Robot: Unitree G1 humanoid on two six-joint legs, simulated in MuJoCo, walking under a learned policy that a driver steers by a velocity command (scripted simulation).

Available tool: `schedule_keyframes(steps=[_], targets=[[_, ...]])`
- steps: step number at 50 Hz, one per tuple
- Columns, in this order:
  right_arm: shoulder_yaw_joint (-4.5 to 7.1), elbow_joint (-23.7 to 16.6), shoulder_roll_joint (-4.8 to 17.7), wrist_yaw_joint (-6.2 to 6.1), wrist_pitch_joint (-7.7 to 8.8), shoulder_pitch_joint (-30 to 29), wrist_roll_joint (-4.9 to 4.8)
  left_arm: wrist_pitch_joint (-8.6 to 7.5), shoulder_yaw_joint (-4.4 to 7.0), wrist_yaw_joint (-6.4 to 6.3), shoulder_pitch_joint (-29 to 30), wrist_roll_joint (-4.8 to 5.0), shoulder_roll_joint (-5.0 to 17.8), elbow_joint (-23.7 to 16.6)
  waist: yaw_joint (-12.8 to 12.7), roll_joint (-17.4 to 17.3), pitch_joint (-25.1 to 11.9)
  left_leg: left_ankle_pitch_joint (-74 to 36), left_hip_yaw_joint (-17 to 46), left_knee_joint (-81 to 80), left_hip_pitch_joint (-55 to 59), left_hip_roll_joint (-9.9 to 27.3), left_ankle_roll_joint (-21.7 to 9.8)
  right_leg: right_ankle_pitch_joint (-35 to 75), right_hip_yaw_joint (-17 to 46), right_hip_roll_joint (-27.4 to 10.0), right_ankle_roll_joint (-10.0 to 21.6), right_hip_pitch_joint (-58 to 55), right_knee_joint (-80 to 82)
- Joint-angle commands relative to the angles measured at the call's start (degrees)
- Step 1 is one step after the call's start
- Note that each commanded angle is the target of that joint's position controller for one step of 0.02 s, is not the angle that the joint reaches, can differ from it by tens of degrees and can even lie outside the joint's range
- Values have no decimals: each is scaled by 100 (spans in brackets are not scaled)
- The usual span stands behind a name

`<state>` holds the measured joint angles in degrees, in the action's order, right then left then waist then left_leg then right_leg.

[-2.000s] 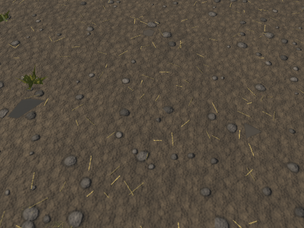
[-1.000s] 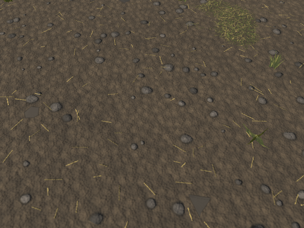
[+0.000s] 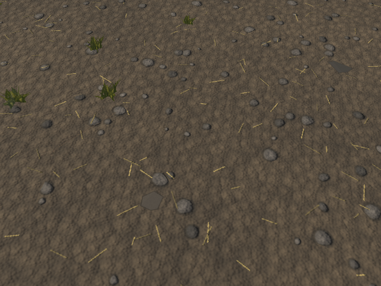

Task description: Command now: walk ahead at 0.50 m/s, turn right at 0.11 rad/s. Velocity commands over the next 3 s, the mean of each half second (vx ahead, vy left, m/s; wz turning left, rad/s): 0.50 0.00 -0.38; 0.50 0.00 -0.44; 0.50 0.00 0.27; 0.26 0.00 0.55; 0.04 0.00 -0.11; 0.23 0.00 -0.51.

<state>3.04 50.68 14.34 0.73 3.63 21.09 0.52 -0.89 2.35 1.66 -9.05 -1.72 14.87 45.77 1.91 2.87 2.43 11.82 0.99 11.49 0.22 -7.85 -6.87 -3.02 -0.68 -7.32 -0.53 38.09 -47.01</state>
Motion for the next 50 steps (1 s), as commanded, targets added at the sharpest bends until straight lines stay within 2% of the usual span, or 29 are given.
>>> schedule_keyframes(steps=[1, 5, 7, 8, 9, 10, 11, 12, 13, 14, 15, 16, 17, 20, 23, 26, 31, 33, 35, 36, 37, 38, 39, 40, 41, 43, 44, 47, 50], targets=[[128, -117, 742, -55, 110, 322, 53, -88, 41, 45, 667, 45, 334, -471, 187, -573, 201, -2300, 397, -435, 208, 1709, -372, 402, -88, 162, 161, 193, 487], [84, 51, 739, -166, 114, 388, 115, -126, 28, 108, 930, 31, 335, -614, 177, -550, 411, -2994, 27, -296, 696, 1951, -287, 58, -192, 486, 445, 23, 1133], [74, 70, 820, -217, 122, 207, 130, -132, 51, 81, 612, 19, 357, -541, -30, -652, 223, -4728, -246, 290, 794, 1970, -153, -390, -470, 802, 665, -643, 1340], [82, 89, 896, -237, 116, 166, 148, -135, 87, 47, 267, 14, 422, -445, -184, -747, -20, -5744, -351, 874, 885, 1971, -91, -682, -608, 1012, 787, -1078, 1354], [97, 99, 974, -246, 80, 138, 174, -160, 151, 18, -358, 6, 539, -263, -448, -767, -387, -6243, -453, 1818, 897, 1932, -37, -879, -670, 1217, 917, -1695, 1513], [97, 56, 1033, -255, 55, 42, 137, -207, 235, -17, -1241, -56, 681, -12, -875, -651, -840, -5647, -627, 3094, 315, 1814, 70, -640, -451, 1188, 1117, -2884, 1915], [12, -220, 816, -236, 101, 62, 24, -201, 421, -94, -2039, -152, 1286, 102, -1104, 67, -1498, -3599, -882, 5117, -1258, 1411, 267, -1018, 1354, -86, 1682, -4490, 2031], [11, -372, 619, -138, 161, 223, -25, -140, 496, -84, -1821, 11, 1500, 73, -694, 1286, -1958, 1547, -465, 6952, -3235, 86, 503, -373, 4378, -1277, 2484, -5587, 2790], [16, -427, 813, -116, 182, -140, 135, -121, 479, -30, -1423, 195, 1366, 57, -640, 273, -1491, 1300, 392, 7171, -3832, 554, 404, -424, 3963, -1093, 2395, -5263, 2877], [-16, -542, 769, -76, 249, -454, 88, -108, 421, -47, -1112, 189, 1114, -6, -568, -96, -861, 859, 373, 6888, -3924, 838, 418, -292, 3214, -983, 2259, -4505, 2998], [-27, -571, 721, -61, 268, -545, 76, -100, 343, -65, -952, 145, 820, 22, -371, -478, -346, 667, 300, 6342, -3753, 1051, 439, 89, 2721, -726, 2012, -3748, 3185], [-33, -647, 680, -59, 188, -630, 150, -122, 298, -96, -878, 155, 697, 68, -214, -489, -134, 660, 304, 5957, -3538, 1178, 530, 450, 2371, -461, 1852, -3267, 3274], [-65, -620, 609, -45, 71, -501, 219, -149, 273, -114, -810, 159, 663, 69, -86, -386, -147, 632, 262, 5704, -3259, 1232, 626, 646, 2081, -255, 1750, -2978, 3368], [-102, -717, 502, -8, -124, -567, 253, -254, 327, -110, -991, 187, 880, 123, -43, -172, -192, 450, 53, 5060, -3222, 1263, 859, 948, 1744, 17, 1750, -2679, 3525], [-116, -999, 503, 8, -148, -1331, 232, -244, 354, -118, -1241, 191, 946, 155, -257, -95, 16, -249, -65, 4117, -3591, 1297, 1039, 778, 1707, 198, 1588, -2689, 3657], [-148, -1188, 469, 33, -132, -1904, 186, -214, 378, -128, -1544, 197, 962, 197, -524, 8, -37, -907, -63, 3314, -3692, 1191, 1070, 972, 1743, 300, 1362, -3066, 3477], [-193, -1480, 528, 48, -42, -2568, 121, -174, 399, -196, -1866, 97, 1013, 203, -766, 88, -71, -933, -22, 2480, -3650, 926, 947, 1671, 2097, 152, 1293, -3732, 2967], [-164, -1476, 658, 35, 8, -2343, 106, -177, 422, -242, -1665, 71, 1098, 117, -570, 156, -103, -670, 92, 2060, -3080, 840, 817, 1801, 2300, 66, 1147, -3705, 2720], [-67, -1199, 887, -44, 71, -1393, 94, -210, 437, -223, -1298, 70, 1198, 5, -100, 142, -435, -276, 19, 1670, -1611, 592, 619, 2420, 2306, 238, 914, -3317, 1969], [13, -1033, 1087, -117, 149, -651, 145, -257, 408, -165, -1221, 133, 1119, -8, 299, -201, -865, -358, 249, 1332, -459, 888, 429, 2202, 2016, 602, 766, -2923, 903], [117, -1011, 1520, -229, 172, 290, 268, -320, 273, -132, -1292, 192, 662, -189, 589, -885, -1773, 900, 1634, 1169, 858, 2313, 138, 506, 1469, 947, 644, -2249, -687], [218, -1021, 1916, -233, 69, 61, 294, -294, 215, -131, -1996, 278, 381, -321, 61, -2163, -2017, 1190, 4219, 449, 1596, 3401, -501, -3018, 843, 1743, 507, -613, -1849], [171, -1032, 1395, -187, 6, -241, 189, -196, 246, -187, -1944, 61, 812, -73, -61, -1214, -1344, 1772, 4242, 459, 949, 3235, -571, -2613, 851, 1146, 554, -169, -2345], [53, -1074, 882, -145, 9, -532, 137, -177, 253, -133, -1543, 14, 827, -48, -49, -587, -700, 1509, 3293, 371, 233, 2900, -470, -2041, 817, 975, 526, -257, -2258], [-6, -1024, 664, -109, 28, -680, 153, -175, 221, -90, -1300, 9, 690, -85, -97, -442, -360, 743, 2512, 234, -260, 2581, -366, -1758, 767, 841, 476, -377, -2015], [-38, -846, 600, -101, 107, -585, 138, -96, 190, -1, -1194, -62, 579, -100, -196, -880, -201, -368, 1582, 77, -670, 2156, -218, -1620, 701, 714, 381, -623, -1694], [-27, -748, 634, -71, 170, -458, 103, -61, 177, 21, -1202, -67, 542, -101, -223, -953, -253, -913, 1373, 72, -697, 2111, -245, -1584, 678, 756, 354, -697, -1628], [12, -556, 720, -21, 277, -239, 32, -32, 136, 68, -813, -74, 488, -233, -245, -883, -219, -1407, 963, -123, -596, 2120, -388, -1271, 652, 729, 265, -357, -1295], [19, -405, 711, -12, 248, -116, 22, -58, 41, 121, -73, -76, 392, -469, -153, -829, -6, -1378, 534, -364, -639, 1983, -385, -679, 396, 562, 143, -154, -411]])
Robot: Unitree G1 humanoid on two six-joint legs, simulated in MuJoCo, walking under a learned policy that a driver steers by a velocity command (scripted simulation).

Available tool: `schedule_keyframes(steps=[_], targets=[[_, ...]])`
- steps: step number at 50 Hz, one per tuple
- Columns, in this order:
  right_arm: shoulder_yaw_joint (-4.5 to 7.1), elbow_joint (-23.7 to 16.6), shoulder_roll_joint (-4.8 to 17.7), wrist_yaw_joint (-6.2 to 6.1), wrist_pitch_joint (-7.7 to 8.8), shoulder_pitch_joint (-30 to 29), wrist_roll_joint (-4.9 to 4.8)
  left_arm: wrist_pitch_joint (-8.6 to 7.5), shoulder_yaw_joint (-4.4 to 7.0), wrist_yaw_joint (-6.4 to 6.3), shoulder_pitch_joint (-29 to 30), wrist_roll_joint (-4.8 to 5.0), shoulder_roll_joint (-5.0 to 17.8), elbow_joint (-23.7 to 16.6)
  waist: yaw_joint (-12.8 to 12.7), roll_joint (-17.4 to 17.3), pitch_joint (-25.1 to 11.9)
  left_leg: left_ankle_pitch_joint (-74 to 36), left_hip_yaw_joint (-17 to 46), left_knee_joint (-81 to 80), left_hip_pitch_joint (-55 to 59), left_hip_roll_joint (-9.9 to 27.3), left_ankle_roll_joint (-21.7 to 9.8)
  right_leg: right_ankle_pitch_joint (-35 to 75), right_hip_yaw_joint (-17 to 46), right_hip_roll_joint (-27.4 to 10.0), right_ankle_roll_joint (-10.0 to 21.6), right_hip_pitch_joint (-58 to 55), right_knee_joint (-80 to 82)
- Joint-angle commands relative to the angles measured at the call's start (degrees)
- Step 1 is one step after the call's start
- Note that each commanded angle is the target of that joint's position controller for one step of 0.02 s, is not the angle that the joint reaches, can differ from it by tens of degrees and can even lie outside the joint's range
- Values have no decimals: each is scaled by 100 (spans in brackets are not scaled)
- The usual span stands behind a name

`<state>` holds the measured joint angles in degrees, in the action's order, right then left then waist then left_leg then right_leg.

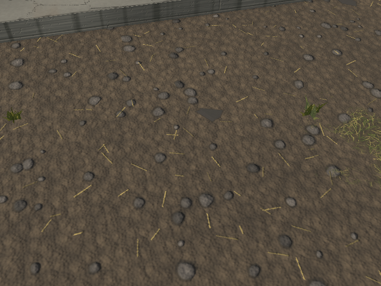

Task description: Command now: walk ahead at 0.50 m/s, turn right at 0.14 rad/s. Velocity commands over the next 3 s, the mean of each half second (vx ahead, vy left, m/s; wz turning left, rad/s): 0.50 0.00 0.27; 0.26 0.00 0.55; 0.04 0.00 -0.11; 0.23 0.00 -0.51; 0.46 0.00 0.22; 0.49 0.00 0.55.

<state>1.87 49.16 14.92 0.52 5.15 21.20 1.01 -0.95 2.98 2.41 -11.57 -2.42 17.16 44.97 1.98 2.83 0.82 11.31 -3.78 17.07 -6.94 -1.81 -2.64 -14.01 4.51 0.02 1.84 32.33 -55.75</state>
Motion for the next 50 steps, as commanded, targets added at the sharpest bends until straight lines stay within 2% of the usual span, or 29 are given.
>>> schedule_keyframes(steps=[1, 3, 7, 9, 10, 11, 12, 13, 14, 15, 17, 21, 25, 28, 29, 32, 34, 35, 36, 37, 38, 39, 40, 41, 42, 43, 45, 47, 50], targets=[[129, -187, 628, 22, 77, -66, -51, -71, -74, 66, 425, -14, 97, -466, -133, -837, 185, -1423, 900, -930, -13, 1263, -786, 640, -349, -263, -123, 264, 884], [145, -57, 681, 39, 50, 148, -75, -111, -163, 78, 895, 9, -20, -594, -4, -851, 226, -1678, 801, -858, -150, 1150, -751, 871, -641, -256, -158, -154, 1609], [233, 126, 956, 25, -24, 431, -37, -188, -156, -17, 1072, 69, 148, -673, -4, -839, 202, -2161, 1146, -415, 118, 1402, -698, 647, -702, -105, -53, -706, 2223], [249, 165, 996, 4, -64, 346, -52, -267, -96, -105, 459, 32, 259, -487, -355, -723, -14, -2639, 1151, 322, 112, 1310, -567, 544, -724, 59, 71, -1641, 2807], [209, 182, 852, 9, -62, 404, -79, -341, -1, -180, -284, -51, 480, -225, -629, -425, -471, -2638, 913, 1326, -201, 981, -451, 559, -561, -49, 209, -2762, 3033], [125, -58, 559, 19, -35, 272, -111, -392, 122, -271, -1269, -180, 944, -126, -1050, 248, -1262, -1128, 624, 2926, -1106, 607, -307, -239, 805, -1392, 501, -4078, 3253], [20, -209, -3, -15, -65, 880, -224, -308, 260, -306, -1403, -146, 1504, -108, -772, 1405, -1762, 1970, 222, 4493, -2709, -168, -159, -653, 2931, -2744, 1049, -4987, 3905], [187, -47, 667, -72, -179, 628, -61, -243, 197, -296, -1124, 27, 1037, -142, -768, 507, -1245, 1818, 650, 5035, -3075, 139, -236, -1268, 3005, -2537, 1099, -4325, 4075], [224, -82, 643, -25, -202, 301, -47, -263, 67, -280, -641, 60, 584, -191, -563, 230, -480, 1288, 767, 4994, -3129, 369, -263, -1121, 2158, -2196, 953, -3651, 4220], [208, -82, 494, 14, -220, 171, -61, -305, 6, -260, -369, 70, 329, -187, -420, 245, -148, 939, 725, 4808, -2975, 523, -222, -437, 1465, -1912, 814, -3154, 4410], [233, -17, 402, 89, -351, 193, 46, -390, -43, -290, -267, 93, 123, -110, -201, 400, 62, 655, 661, 4646, -2666, 645, -102, 471, 561, -1549, 591, -2667, 4588], [233, -225, 207, 208, -487, -310, 80, -546, 26, -301, -555, 157, 217, 99, -117, 192, 99, 45, 571, 4603, -3068, 700, 26, 1483, -209, -1546, 678, -2749, 4762], [178, -530, 121, 303, -497, -1124, 81, -533, 36, -304, -785, 129, 179, 291, -215, 156, 325, -715, 408, 3689, -3362, 722, 112, 1843, -902, -1421, 676, -2828, 4806], [98, -766, 61, 378, -476, -1759, 91, -524, 75, -318, -925, 127, 317, 397, -350, 158, 447, -1126, 73, 2688, -2996, 649, 13, 2050, -1307, -1419, 610, -2850, 4784], [84, -827, 55, 391, -468, -1889, 107, -508, 83, -333, -947, 133, 354, 439, -350, 109, 536, -1097, -50, 2401, -2868, 600, -44, 2511, -1444, -1438, 575, -2908, 4659], [97, -869, 117, 365, -429, -1825, 168, -415, 119, -391, -1065, 160, 510, 551, -299, 168, 369, -682, -417, 1928, -2319, 224, -265, 4652, -1769, -1448, 409, -3350, 3786], [176, -691, 281, 291, -382, -1097, 204, -319, 176, -445, -990, 183, 683, 556, -21, 298, -100, -301, -502, 1693, -1525, -174, -489, 5650, -1838, -1397, 311, -3486, 2512], [256, -477, 414, 225, -310, -396, 249, -269, 187, -446, -913, 223, 717, 518, 285, 150, -523, -696, -393, 1204, -651, -319, -631, 5081, -1865, -1302, 198, -3226, 1380], [395, -314, 832, 121, -244, 209, 304, -269, 174, -425, -949, 242, 653, 419, 569, -324, -993, -2077, 292, 929, 588, 226, -864, 3119, -1902, -1038, -44, -2252, -225], [577, -429, 1626, 60, -274, -12, 230, -255, 22, -353, -1610, 277, -82, 127, -63, -1629, -1706, -5936, 2674, 1737, 2626, 2225, -1843, -2546, -1665, -60, -373, 71, -2458], [640, -541, 1660, 16, -372, 472, -103, -189, 96, -369, -1269, 174, 380, 88, 434, -683, -2583, -6127, 3362, 1295, 2608, 2431, -2239, -2238, -492, 56, -391, 198, -2950], [587, -575, 1455, -48, -437, -35, -126, -177, 70, -378, -856, 226, 278, -21, 253, -576, -1804, -5348, 2760, 961, 1888, 2235, -2108, -1620, -294, -227, -367, 450, -2828], [472, -627, 1022, -71, -484, -488, -162, -186, 46, -387, -619, 190, 264, -44, 86, -390, -1000, -4589, 2372, 638, 963, 1898, -1838, -1205, -322, -406, -364, 423, -2304], [395, -646, 769, -93, -507, -746, -174, -134, 64, -394, -528, 103, 287, -40, -111, -354, -556, -4157, 2134, 426, 343, 1565, -1579, -1053, -291, -506, -382, 260, -1912], [345, -680, 610, -109, -524, -902, -183, -19, 75, -388, -682, 22, 301, -32, -284, -427, -437, -3932, 1938, 265, -179, 1353, -1459, -976, -284, -531, -427, -81, -1630], [332, -695, 609, -89, -514, -943, -132, 92, 77, -385, -779, 2, 265, -8, -361, -428, -477, -3812, 1826, 203, -477, 1236, -1373, -919, -298, -490, -447, -347, -1432], [395, -694, 817, -42, -457, -901, -49, 204, 58, -378, -817, 33, 150, -42, -432, -394, -626, -3710, 1748, 176, -709, 1077, -1315, -767, -333, -390, -473, -519, -1124], [437, -713, 925, -31, -463, -844, -28, 253, 63, -389, -622, 44, 150, -126, -376, -483, -659, -3000, 1858, 83, -786, 993, -1243, -583, -296, -359, -482, -423, -823], [455, -729, 937, -53, -545, -704, -31, 312, 90, -414, -156, 43, 240, -288, -201, -678, -552, -1536, 2229, -79, -709, 914, -1127, -403, -179, -330, -522, -129, -375]])
Over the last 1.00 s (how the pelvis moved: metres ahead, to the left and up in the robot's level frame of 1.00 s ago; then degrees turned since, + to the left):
0.56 -0.11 0.00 -29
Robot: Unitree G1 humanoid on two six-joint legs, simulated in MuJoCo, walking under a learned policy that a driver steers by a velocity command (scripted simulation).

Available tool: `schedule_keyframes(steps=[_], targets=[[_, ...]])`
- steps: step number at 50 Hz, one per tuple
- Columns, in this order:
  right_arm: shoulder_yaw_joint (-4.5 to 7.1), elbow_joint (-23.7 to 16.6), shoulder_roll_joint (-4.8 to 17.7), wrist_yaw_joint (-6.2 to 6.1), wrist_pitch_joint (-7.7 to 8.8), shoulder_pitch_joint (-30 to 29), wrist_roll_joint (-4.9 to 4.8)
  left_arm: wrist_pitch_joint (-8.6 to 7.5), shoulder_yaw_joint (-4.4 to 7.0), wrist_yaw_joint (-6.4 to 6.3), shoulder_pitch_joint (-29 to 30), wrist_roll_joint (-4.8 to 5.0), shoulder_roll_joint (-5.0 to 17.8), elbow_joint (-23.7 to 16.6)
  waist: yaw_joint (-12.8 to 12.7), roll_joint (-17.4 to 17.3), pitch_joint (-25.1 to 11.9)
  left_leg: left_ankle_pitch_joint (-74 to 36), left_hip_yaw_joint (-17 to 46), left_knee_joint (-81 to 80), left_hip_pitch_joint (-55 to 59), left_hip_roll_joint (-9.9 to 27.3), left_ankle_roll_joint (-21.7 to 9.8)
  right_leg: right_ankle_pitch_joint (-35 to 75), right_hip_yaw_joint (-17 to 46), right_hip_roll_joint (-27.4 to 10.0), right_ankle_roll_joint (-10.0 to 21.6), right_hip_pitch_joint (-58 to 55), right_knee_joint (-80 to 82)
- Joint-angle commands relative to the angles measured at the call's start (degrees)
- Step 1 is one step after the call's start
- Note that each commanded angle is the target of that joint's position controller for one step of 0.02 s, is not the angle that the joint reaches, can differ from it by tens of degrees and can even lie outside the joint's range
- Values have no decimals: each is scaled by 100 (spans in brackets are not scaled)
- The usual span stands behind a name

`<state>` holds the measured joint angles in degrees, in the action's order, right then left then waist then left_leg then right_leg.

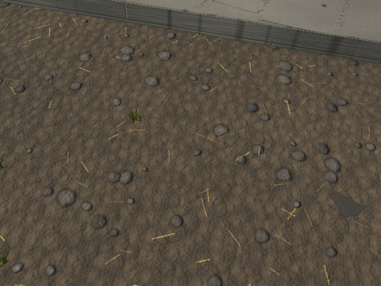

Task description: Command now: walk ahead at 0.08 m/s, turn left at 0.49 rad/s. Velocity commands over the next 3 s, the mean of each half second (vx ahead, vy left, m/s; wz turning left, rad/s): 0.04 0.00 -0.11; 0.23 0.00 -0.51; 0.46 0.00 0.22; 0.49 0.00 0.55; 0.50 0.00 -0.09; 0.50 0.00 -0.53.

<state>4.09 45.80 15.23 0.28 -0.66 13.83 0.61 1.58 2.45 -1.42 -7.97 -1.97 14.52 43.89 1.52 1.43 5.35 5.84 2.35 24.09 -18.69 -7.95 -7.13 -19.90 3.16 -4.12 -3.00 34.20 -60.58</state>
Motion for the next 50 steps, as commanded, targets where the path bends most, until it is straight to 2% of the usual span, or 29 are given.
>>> schedule_keyframes(steps=[1, 4, 8, 9, 11, 12, 13, 14, 15, 16, 18, 20, 22, 27, 29, 30, 31, 32, 33, 34, 35, 37, 41, 46, 50], targets=[[218, -390, 870, -39, 20, 56, 18, 73, 145, -34, -494, 13, 507, -165, -133, -570, -1004, -686, 1645, -836, 593, 1567, -657, 244, -34, 83, -33, -250, 247], [133, -317, 654, -54, 25, 173, 71, 68, 109, -44, -378, 55, 428, -122, -8, -663, -945, -380, 1600, -924, 736, 1626, -584, 287, -65, 66, 47, -476, 807], [-49, -169, 387, -83, 43, 109, 163, 53, 28, -21, -429, 137, 291, 31, 37, -712, -866, -263, 1358, -888, 525, 1650, -502, -30, -203, 221, 234, -1547, 1910], [-64, -125, 437, -100, 39, 104, 173, 51, 24, -25, -464, 160, 305, 66, 32, -730, -808, -224, 1368, -822, 513, 1691, -477, -93, -243, 310, 288, -1761, 2222], [-52, -85, 631, -170, 2, -35, 86, 7, 22, -38, -662, 164, 325, 138, -175, -606, -639, -358, 1324, -485, 427, 1687, -321, 349, -343, 454, 422, -2269, 3367], [-47, -47, 667, -209, 3, 68, 57, -49, 27, -46, -643, 133, 429, 124, -173, -408, -570, -456, 1298, -301, 372, 1636, -125, 805, -45, 322, 493, -2479, 3950], [-67, -122, 585, -228, 22, 120, 37, -118, 63, -60, -653, 56, 712, 74, -47, 54, -645, -371, 1059, 192, 349, 1373, 100, 1330, 789, -266, 645, -2561, 4246], [-78, -190, 450, -224, 32, 255, -27, -144, 169, -14, -353, 119, 1194, 10, 278, 754, -544, 582, 318, 448, 88, 603, 330, 2677, 1683, -953, 1077, -2398, 4212], [-85, -115, 485, -260, -3, 57, 43, -156, 164, 64, -401, 148, 1001, 50, 64, 811, -489, 1188, 38, 652, 241, 459, 462, 3151, 1975, -1213, 1425, -2117, 4212], [-67, -138, 499, -268, -17, -34, 44, -167, 162, 98, -453, 148, 939, 46, -2, 896, -495, 1421, -23, 898, 192, 390, 493, 3263, 2009, -1154, 1496, -2172, 4206], [-24, -214, 522, -241, -47, -307, -6, -133, 217, 70, -602, 126, 997, 97, -176, 957, -477, 1945, -54, 1535, -252, 298, 558, 3325, 2008, -964, 1517, -2471, 4167], [-16, -289, 473, -224, -71, -401, -21, -87, 298, 23, -780, 142, 1079, 172, -234, 732, -603, 2235, 22, 2215, -639, 339, 691, 3787, 1991, -869, 1627, -2826, 4050], [-38, -330, 395, -248, -68, -431, -36, -25, 360, 15, -767, 158, 1086, 179, -235, 538, -737, 2218, 43, 2300, -795, 404, 832, 3870, 1905, -700, 1590, -3044, 3933], [-86, -457, 400, -259, -22, -423, -95, 97, 468, 87, -552, 136, 1136, 120, -275, 784, -988, 1946, -21, 1355, -170, 348, 846, 3489, 2124, -429, 1385, -2856, 3829], [-90, -370, 408, -280, 17, -29, -79, 140, 492, 132, -216, 165, 1166, 35, -22, 755, -1014, 1368, -88, 273, 605, 286, 754, 3034, 2160, -214, 1137, -2433, 3681], [-66, -288, 499, -304, 57, 281, -13, 146, 481, 134, -84, 206, 1100, -24, 148, 568, -1114, 1034, 1, -545, 1341, 426, 676, 1717, 2070, 42, 887, -1905, 3540], [35, -281, 1000, -348, 80, 408, 85, 127, 395, 142, -197, 211, 745, -129, 85, -491, -1066, 1982, 1193, -1260, 2042, 1573, 402, -256, 1535, 608, 568, -864, 2764], [167, -445, 1637, -324, 48, 113, 135, 102, 332, 111, -289, 175, 522, -203, 62, -1726, -827, 3138, 2927, -1790, 1890, 2862, -168, -1244, 411, 1481, 419, 171, 1596], [140, -434, 1441, -289, 42, 52, 237, 88, 401, 117, -92, -22, 1008, -224, 30, -1184, -489, 3398, 2919, -1749, 1247, 3085, -481, -963, 530, 786, 483, 186, 813], [29, -473, 1033, -270, 68, -175, 181, 69, 457, 185, -131, -2, 1094, -127, -138, -836, -244, 3415, 2534, -1775, 1054, 2749, -420, -592, 541, 697, 506, 147, 509], [-26, -493, 841, -266, 104, -346, 125, 65, 453, 262, -301, -4, 1023, -13, -256, -810, -38, 3070, 1994, -1815, 1044, 2408, -249, -245, 438, 648, 445, 204, 297], [-44, -468, 795, -291, 215, -223, 83, 59, 416, 403, -395, -43, 918, 80, -208, -950, -96, 2323, 1272, -1819, 1415, 2091, -146, 170, 207, 556, 326, 376, -52], [25, -180, 856, -195, 393, 537, 80, 21, 341, 543, 138, -15, 763, -101, 127, -723, -47, 1574, 773, -1798, 2107, 2193, -192, 550, 122, 439, 194, 887, 192], [56, 33, 838, -140, 479, 864, 92, -11, 263, 640, 671, -26, 623, -334, 289, -748, 121, 1033, 228, -1798, 2276, 2372, -251, 823, -102, 247, 174, 1013, 919], [10, 318, 730, -50, 544, 1157, 126, -106, 116, 650, 1059, -31, 381, -523, 331, -854, 219, 74, -227, -1627, 1821, 2318, -238, 702, -456, 315, 424, 106, 2088]])
Over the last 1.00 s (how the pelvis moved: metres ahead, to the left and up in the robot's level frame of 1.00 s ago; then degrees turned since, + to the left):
0.41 0.05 -0.01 29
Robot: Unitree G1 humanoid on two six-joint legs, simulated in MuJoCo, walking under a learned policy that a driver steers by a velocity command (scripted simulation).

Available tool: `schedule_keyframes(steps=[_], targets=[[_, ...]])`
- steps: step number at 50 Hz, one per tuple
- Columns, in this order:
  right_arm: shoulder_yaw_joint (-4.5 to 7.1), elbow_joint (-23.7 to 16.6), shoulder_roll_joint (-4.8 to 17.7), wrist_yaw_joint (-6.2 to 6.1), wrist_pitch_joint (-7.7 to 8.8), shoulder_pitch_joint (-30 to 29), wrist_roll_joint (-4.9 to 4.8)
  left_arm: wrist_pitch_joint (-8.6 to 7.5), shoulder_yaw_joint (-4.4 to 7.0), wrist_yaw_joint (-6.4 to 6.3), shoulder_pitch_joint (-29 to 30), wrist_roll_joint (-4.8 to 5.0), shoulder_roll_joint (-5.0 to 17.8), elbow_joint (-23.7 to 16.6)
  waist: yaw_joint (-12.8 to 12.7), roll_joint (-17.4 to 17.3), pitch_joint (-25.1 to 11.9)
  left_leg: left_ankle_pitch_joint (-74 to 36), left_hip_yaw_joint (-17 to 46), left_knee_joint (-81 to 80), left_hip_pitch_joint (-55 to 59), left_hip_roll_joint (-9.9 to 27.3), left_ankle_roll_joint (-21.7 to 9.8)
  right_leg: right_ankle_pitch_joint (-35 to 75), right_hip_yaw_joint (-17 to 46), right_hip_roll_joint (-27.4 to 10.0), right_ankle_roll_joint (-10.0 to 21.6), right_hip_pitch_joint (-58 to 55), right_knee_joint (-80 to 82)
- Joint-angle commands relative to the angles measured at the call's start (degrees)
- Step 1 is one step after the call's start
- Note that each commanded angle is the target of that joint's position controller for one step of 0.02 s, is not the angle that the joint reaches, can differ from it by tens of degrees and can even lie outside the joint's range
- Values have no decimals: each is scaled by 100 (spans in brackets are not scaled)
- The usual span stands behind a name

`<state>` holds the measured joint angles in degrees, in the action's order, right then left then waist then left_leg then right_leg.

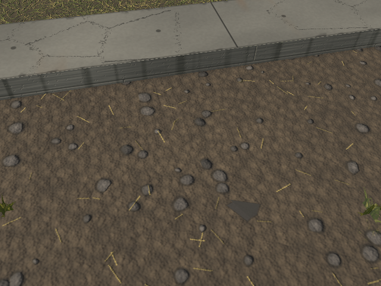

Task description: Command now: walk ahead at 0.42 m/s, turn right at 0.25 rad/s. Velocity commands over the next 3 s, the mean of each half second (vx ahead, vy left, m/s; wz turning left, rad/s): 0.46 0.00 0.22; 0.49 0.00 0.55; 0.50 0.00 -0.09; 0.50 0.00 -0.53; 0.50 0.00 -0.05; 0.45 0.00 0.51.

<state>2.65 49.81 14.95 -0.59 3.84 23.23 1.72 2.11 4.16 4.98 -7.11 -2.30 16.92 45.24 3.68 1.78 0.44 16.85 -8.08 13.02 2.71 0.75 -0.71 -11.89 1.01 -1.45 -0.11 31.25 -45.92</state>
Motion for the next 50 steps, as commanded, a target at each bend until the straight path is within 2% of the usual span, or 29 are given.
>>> schedule_keyframes(steps=[1, 3, 4, 5, 6, 7, 8, 9, 10, 12, 14, 16, 21, 25, 26, 28, 30, 31, 32, 33, 34, 35, 36, 37, 38, 40, 43, 45, 50], targets=[[156, 0, 795, 53, 83, 267, -8, -179, -74, -13, 991, -12, 143, -674, 82, -958, 711, -1415, 786, -435, -420, 1438, -887, -246, -434, 100, 234, 69, 881], [165, 153, 908, 82, 29, 326, -77, -241, -70, -102, 765, -32, 191, -628, -107, -1012, 597, -2691, 866, -40, -553, 1487, -922, -385, -739, 279, 458, -751, 1267], [160, 197, 953, 91, 11, 222, -113, -302, -35, -171, 210, -31, 229, -450, -452, -876, 343, -3743, 737, 626, -666, 1382, -853, -174, -775, 438, 563, -1558, 1654], [128, 223, 903, 101, 3, 160, -159, -393, 46, -258, -771, -82, 396, -92, -902, -522, -261, -4072, 441, 1791, -1064, 1067, -699, 149, -703, 492, 668, -2921, 1997], [26, 6, 649, 124, 21, 20, -181, -458, 173, -370, -1835, -206, 871, 109, -1345, 130, -1100, -2259, 274, 3440, -2197, 748, -516, -990, 718, -825, 880, -4466, 2331], [-91, -244, 33, 143, 19, 267, -212, -472, 275, -460, -2083, -151, 1518, 111, -1147, 1463, -1580, 1482, 359, 5139, -3837, -187, -333, -1379, 3273, -2493, 1262, -5261, 3090], [105, -87, 691, 64, -44, 2, -150, -463, 238, -500, -1794, -8, 1300, 101, -1159, 436, -1106, 1103, 1330, 5661, -3946, -32, -452, -1193, 3106, -2341, 1227, -4409, 3160], [129, -100, 641, 102, -27, -102, -187, -475, 104, -494, -1214, 30, 892, 72, -798, 305, -406, 557, 1374, 5541, -3909, 232, -515, -853, 2135, -2018, 1056, -3705, 3220], [104, 14, 491, 121, -30, -23, -200, -516, 2, -465, -846, 54, 500, 42, -588, 285, -62, 210, 1239, 5268, -3702, 393, -485, -293, 1460, -1699, 858, -3172, 3424], [102, 229, 319, 179, -175, 197, -42, -612, -104, -495, -611, 88, 159, 61, -354, 483, 156, -132, 1107, 5096, -3408, 486, -359, 348, 600, -1274, 620, -2712, 3635], [126, 219, 219, 255, -260, 134, -35, -729, -105, -504, -814, 99, 166, 184, -280, 371, 189, -360, 1045, 5192, -3481, 426, -312, 1145, 199, -1231, 624, -2664, 3692], [134, 97, 140, 305, -306, -230, -31, -800, -81, -518, -978, 131, 214, 289, -261, 331, 327, -661, 989, 5178, -3890, 466, -258, 1508, -146, -1233, 652, -2699, 3789], [68, -299, 7, 408, -300, -1306, -9, -820, -132, -565, -1302, 104, 51, 514, -358, 239, 636, -1515, 721, 4071, -4391, 428, -188, 2160, -860, -1123, 709, -2808, 3830], [-32, -629, -51, 489, -289, -2087, 21, -802, -105, -638, -1594, 114, 253, 714, -497, 179, 746, -1655, 206, 2778, -3976, 283, -377, 2959, -1244, -1255, 655, -3151, 3754], [-32, -674, -20, 488, -292, -2142, 24, -781, -96, -657, -1644, 112, 307, 759, -484, 164, 712, -1539, 99, 2582, -3850, 192, -469, 3433, -1337, -1291, 624, -3348, 3600], [7, -663, 96, 443, -308, -1952, 31, -729, -66, -705, -1639, 101, 474, 798, -339, 271, 439, -1074, -139, 2427, -3365, -146, -711, 5191, -1518, -1335, 552, -3730, 2928], [98, -499, 291, 378, -303, -1247, 35, -620, -9, -739, -1553, 68, 677, 783, 6, 404, -57, -424, -214, 2355, -2527, -503, -1008, 6260, -1586, -1397, 578, -3858, 1610], [192, -323, 469, 337, -260, -642, 52, -567, 11, -723, -1534, 62, 747, 748, 254, 351, -429, -263, -86, 2079, -1713, -648, -1176, 5780, -1552, -1398, 587, -3573, 555], [343, -90, 794, 251, -227, 169, 115, -555, 13, -677, -1434, 74, 746, 648, 666, -46, -844, -86, 532, 1551, -441, -369, -1431, 4331, -1622, -1204, 443, -2646, -1035], [522, -139, 1481, 166, -261, 82, 131, -590, -135, -551, -1764, 143, -25, 292, 166, -1451, -1278, -46, 3413, 1373, 1387, 1454, -2278, -1134, -1472, -164, 102, -90, -3250], [546, -213, 1557, 175, -319, 185, -89, -669, -56, -518, -1069, 143, 404, 1, 402, -917, -1636, 49, 5287, 428, 1601, 1847, -2657, -1807, -126, 412, 50, 881, -4095], [503, -171, 1378, 112, -333, -125, -119, -762, -79, -490, -626, 163, 399, -153, 286, -494, -758, -225, 4359, 234, 1027, 1779, -2414, -1152, 193, -49, 124, 1357, -3811], [428, -165, 1060, 88, -308, -379, -142, -829, -102, -493, -675, 178, 388, -130, 34, -114, -273, -825, 3799, 149, 236, 1590, -2159, -738, 145, -271, 141, 1094, -3214], [372, -185, 854, 67, -262, -638, -127, -804, -89, -510, -749, 134, 374, -50, -229, 114, 28, -1491, 3274, 107, -380, 1268, -1904, -632, 146, -420, 107, 735, -2753], [314, -201, 702, 42, -213, -795, -156, -694, -96, -509, -867, 26, 352, -44, -421, 98, 56, -1982, 2891, 49, -802, 1022, -1803, -618, 163, -474, 12, 346, -2490], [280, -198, 696, 66, -82, -769, -191, -484, -112, -468, -973, -70, 244, -46, -557, -4, -41, -2545, 2516, 0, -1116, 762, -1739, -643, 97, -499, -141, 32, -2065], [327, -148, 908, 89, -18, -489, -180, -370, -141, -425, -474, -60, 165, -267, -458, -189, 107, -2442, 2325, -154, -1336, 525, -1609, -108, -77, -503, -307, 277, -1324], [328, -116, 901, 94, -30, -233, -177, -358, -142, -420, 65, -40, 202, -459, -258, -323, 230, -2276, 2391, -195, -1199, 453, -1472, 368, -103, -481, -364, 591, -741], [334, -58, 917, 62, -62, 315, -148, -405, -194, -374, 991, 14, 214, -795, 143, -504, 207, -2650, 2581, 114, -472, 437, -1281, 1050, -80, -224, -320, 842, 378]])
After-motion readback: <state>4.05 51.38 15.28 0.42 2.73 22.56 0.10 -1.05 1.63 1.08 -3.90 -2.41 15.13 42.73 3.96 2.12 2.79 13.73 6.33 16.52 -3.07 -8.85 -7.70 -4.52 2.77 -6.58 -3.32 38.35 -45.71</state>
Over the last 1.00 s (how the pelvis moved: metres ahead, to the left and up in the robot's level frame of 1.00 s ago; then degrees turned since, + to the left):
0.10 -0.05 0.01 -25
